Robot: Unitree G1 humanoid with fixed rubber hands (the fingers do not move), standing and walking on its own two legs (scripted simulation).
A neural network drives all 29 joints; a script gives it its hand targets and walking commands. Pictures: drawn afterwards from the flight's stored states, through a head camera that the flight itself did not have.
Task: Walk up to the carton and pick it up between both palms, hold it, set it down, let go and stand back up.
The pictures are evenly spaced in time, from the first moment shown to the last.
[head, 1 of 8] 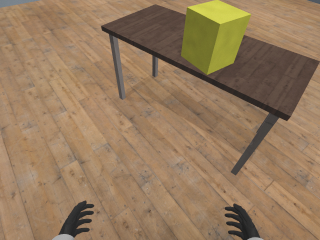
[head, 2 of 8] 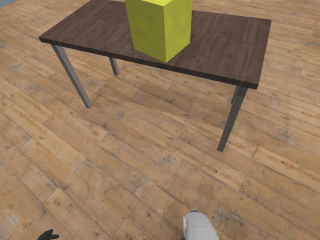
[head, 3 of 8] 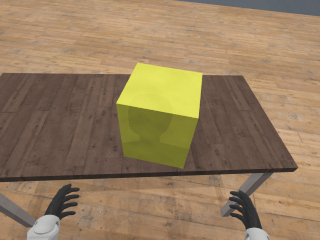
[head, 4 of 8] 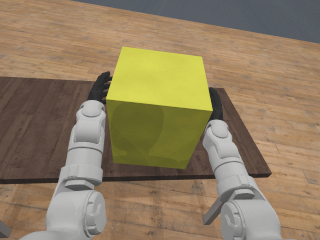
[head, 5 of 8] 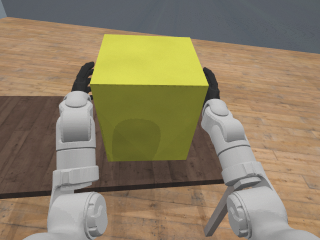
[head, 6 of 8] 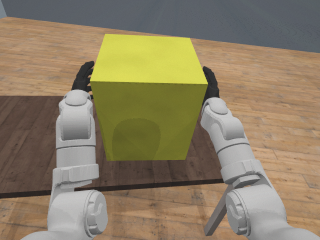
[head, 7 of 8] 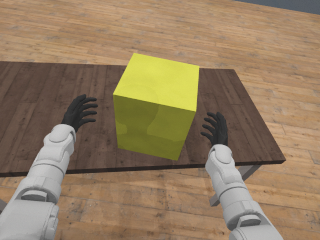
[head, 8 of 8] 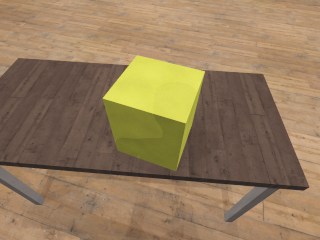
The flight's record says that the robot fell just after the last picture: no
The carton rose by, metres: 0.23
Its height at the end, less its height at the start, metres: +0.00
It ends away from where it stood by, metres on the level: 0.01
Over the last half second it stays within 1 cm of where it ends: yes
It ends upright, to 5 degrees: yes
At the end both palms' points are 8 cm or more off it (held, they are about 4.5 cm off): yes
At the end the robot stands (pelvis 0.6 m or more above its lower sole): yes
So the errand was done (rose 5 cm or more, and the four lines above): yes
